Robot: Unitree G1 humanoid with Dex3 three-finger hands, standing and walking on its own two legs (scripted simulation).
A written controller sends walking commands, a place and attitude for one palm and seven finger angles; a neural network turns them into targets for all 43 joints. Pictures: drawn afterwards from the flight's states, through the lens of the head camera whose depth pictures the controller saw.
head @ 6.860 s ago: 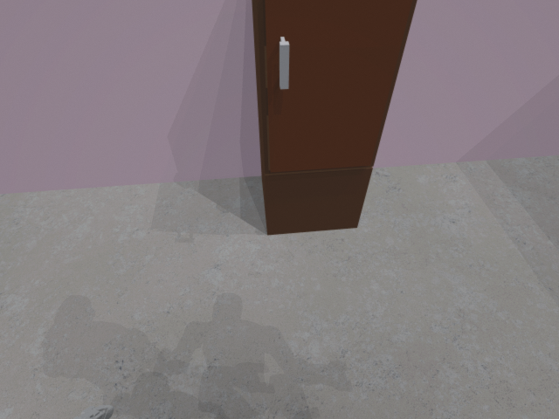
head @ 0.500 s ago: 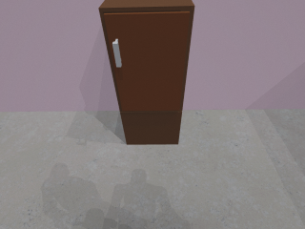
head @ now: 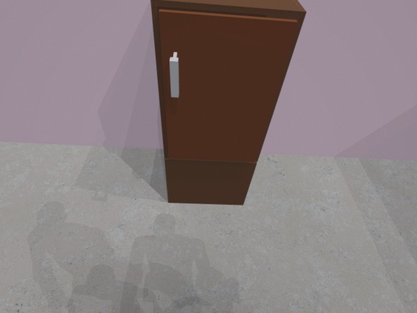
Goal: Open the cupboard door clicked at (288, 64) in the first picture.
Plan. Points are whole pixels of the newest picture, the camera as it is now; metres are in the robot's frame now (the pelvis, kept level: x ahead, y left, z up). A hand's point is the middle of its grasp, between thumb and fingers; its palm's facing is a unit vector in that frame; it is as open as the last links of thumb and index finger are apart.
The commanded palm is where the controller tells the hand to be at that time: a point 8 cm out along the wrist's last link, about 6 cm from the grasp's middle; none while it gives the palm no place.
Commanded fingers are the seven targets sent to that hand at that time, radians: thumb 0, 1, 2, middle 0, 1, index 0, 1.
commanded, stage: take the last steps up to it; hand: left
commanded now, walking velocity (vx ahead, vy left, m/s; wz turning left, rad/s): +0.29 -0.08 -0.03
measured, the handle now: (175, 74) +0.76 +0.16 +0.06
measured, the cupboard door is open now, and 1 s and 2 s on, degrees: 0 0 0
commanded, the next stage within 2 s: come to a stop and stand still in 0.40 s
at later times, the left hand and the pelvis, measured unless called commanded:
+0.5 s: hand (170, 263) +0.27 +0.10 -0.17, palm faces -0.03 -0.99 -0.15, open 7.4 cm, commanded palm none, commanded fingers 0.00 0.90 0.90 -0.20 -0.30 -0.20 -0.30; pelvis +0.16 -0.05 -0.01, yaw +0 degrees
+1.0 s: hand (156, 284) +0.22 +0.13 -0.17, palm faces +0.06 -0.96 -0.26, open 7.4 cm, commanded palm none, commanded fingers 0.00 0.90 0.90 -0.20 -0.30 -0.20 -0.30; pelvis +0.19 -0.07 -0.01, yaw -1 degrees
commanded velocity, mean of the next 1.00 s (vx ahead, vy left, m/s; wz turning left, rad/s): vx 0.01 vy -0.01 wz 0.00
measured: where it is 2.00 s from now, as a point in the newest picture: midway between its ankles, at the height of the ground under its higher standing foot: outside the picture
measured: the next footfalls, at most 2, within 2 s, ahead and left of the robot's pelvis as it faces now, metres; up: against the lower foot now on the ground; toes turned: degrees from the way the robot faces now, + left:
right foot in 0.42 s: +0.24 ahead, -0.17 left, +0.00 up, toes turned -9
left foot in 0.68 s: +0.29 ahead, +0.07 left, +0.00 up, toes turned +6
